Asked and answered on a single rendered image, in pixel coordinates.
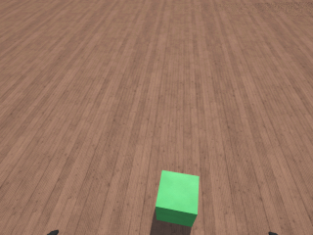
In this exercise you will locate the carton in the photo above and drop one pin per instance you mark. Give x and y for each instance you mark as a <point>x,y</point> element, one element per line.
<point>177,198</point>

